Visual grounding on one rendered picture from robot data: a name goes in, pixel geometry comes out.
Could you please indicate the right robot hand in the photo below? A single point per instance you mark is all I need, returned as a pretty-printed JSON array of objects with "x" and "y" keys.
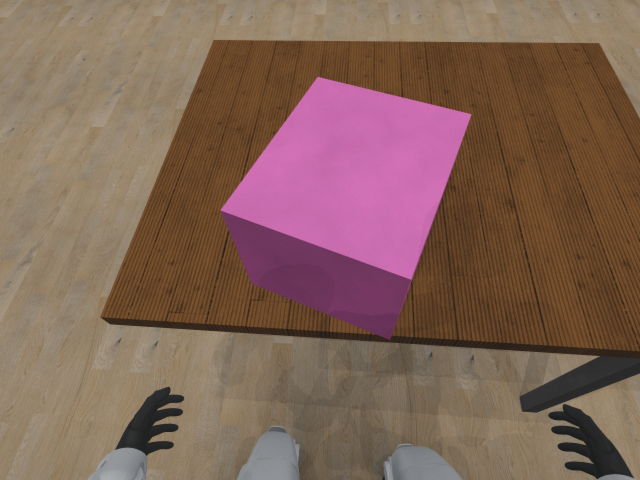
[{"x": 599, "y": 449}]

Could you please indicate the left robot thigh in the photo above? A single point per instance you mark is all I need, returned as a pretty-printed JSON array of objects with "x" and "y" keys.
[{"x": 274, "y": 457}]

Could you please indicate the robot left forearm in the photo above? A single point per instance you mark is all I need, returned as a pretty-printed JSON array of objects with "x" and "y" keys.
[{"x": 122, "y": 464}]

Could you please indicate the right robot shin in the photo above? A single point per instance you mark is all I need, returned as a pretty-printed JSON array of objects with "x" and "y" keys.
[{"x": 403, "y": 445}]

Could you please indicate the left robot hand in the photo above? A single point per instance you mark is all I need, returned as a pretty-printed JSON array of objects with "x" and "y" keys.
[{"x": 140, "y": 430}]

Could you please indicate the table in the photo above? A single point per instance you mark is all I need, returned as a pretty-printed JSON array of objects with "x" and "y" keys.
[{"x": 535, "y": 245}]

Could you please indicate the carton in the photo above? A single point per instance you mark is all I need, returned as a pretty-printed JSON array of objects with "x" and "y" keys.
[{"x": 336, "y": 211}]

